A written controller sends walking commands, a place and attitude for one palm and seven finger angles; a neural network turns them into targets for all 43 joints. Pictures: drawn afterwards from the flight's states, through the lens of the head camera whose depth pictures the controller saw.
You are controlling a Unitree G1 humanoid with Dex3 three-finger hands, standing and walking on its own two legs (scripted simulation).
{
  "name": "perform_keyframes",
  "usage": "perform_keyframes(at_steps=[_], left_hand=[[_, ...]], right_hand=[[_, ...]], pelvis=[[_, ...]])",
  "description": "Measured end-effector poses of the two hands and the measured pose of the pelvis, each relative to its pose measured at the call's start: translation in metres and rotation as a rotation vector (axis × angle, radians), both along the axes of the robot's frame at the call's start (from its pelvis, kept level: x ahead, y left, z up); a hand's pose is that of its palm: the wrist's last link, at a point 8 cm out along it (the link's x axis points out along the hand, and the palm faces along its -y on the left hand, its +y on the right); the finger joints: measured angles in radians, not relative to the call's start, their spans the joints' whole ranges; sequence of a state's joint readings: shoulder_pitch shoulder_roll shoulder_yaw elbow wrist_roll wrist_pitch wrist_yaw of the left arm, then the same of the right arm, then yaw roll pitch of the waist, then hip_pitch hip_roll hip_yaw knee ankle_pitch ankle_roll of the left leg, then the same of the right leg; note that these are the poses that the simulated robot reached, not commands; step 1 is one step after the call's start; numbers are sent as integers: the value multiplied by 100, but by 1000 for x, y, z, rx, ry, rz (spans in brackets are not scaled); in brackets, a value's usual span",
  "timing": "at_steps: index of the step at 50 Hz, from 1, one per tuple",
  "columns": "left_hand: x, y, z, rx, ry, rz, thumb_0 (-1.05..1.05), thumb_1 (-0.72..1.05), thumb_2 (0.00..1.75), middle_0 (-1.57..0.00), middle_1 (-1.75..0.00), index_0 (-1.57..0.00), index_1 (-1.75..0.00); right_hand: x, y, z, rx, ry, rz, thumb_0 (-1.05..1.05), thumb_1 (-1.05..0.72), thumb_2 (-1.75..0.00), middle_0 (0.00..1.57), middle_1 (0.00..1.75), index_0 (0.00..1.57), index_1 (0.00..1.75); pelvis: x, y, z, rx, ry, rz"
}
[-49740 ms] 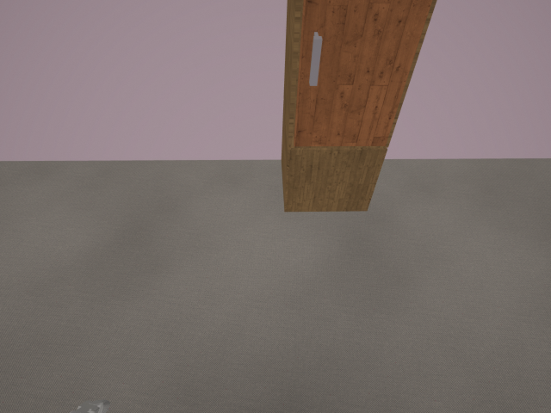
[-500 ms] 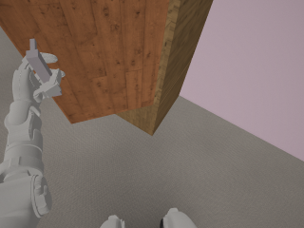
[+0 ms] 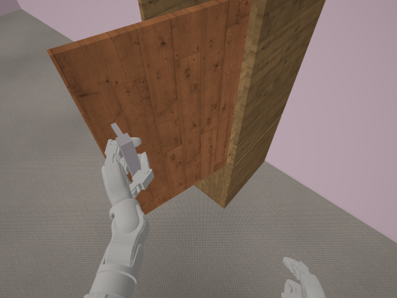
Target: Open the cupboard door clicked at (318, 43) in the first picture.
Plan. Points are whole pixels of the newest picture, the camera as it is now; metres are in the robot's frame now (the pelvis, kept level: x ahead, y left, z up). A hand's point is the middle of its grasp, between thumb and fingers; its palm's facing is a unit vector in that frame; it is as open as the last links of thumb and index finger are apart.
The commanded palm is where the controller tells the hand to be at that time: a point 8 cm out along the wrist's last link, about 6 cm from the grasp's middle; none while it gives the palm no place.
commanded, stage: pull the door open along its arc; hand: left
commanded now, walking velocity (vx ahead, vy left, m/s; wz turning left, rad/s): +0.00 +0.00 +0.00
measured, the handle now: (128, 154) +0.39 +0.17 +0.06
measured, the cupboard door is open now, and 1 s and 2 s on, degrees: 76 87 88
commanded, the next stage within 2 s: open thumb and fingers to let go in 0.16 s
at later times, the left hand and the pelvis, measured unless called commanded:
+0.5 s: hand (168, 187) +0.32 +0.07 +0.06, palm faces +0.43 -0.90 -0.03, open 7.1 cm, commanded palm +0.27 +0.11 +0.06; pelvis -0.01 -0.03 +0.00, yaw +2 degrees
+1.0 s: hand (169, 188) +0.31 +0.07 +0.06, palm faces +0.40 -0.92 -0.01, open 14.8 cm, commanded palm +0.27 +0.12 +0.06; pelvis -0.03 -0.01 -0.01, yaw +1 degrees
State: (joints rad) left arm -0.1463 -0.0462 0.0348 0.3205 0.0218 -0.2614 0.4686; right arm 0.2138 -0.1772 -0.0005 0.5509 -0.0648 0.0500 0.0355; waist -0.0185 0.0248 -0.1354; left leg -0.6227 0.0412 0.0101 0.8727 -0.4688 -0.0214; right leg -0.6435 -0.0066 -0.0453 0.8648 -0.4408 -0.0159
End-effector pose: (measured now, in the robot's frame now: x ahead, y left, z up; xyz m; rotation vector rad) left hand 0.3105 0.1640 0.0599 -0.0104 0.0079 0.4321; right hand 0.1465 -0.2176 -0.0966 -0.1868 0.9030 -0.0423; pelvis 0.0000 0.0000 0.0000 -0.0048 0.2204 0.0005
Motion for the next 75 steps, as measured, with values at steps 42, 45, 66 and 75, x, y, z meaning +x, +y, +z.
perform_keyframes(at_steps=[42, 45, 66, 75], left_hand=[[-39, -49, 3, 29, -9, -6, 0, -37, 36, -30, -115, -30, -115], [-39, -49, 3, 25, -12, -10, 0, -43, 34, -29, -106, -28, -106], [-47, -33, 1, 143, -42, -377, -1, -50, 30, -31, -47, -23, -49], [-44, -28, -1, 1, -15, -506, -1, -50, 30, -18, -34, -18, -36]], right_hand=[[-27, -18, -11, -26, -15, 19, 1, -90, -90, 20, 30, 20, 30], [-31, -16, -11, -29, -10, 15, 1, -90, -90, 20, 30, 20, 30], [-36, 4, -10, -24, -30, 17, 1, -90, -90, 20, 30, 21, 30], [-41, 5, -2, -19, -66, 5, 1, -90, -90, 20, 30, 20, 30]], pelvis=[[-30, -16, -4, 15, -47, 30], [-31, -13, -5, 13, -46, 27], [-41, 2, -8, 3, -60, 30], [-42, 11, -4, 3, -69, 23]])
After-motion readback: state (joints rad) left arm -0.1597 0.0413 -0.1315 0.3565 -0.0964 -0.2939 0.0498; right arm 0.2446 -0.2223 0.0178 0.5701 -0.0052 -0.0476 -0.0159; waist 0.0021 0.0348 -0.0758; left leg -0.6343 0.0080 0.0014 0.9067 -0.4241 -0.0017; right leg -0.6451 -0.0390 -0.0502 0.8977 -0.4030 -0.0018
